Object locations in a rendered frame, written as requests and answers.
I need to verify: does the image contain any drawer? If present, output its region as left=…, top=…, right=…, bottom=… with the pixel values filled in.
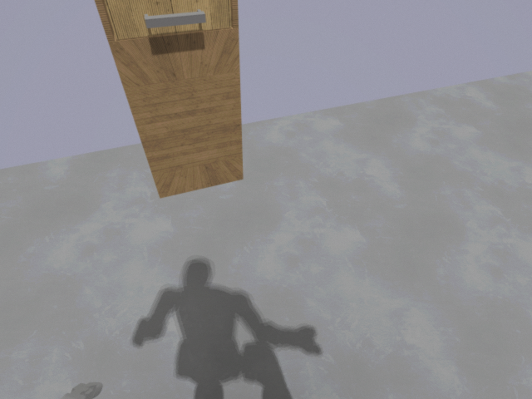
left=104, top=0, right=232, bottom=40

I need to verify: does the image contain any handle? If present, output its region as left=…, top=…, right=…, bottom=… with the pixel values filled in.
left=144, top=9, right=206, bottom=28

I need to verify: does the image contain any left robot hand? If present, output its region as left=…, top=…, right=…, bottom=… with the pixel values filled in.
left=61, top=382, right=103, bottom=399

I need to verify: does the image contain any cabinet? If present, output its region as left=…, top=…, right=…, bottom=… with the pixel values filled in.
left=95, top=0, right=244, bottom=198

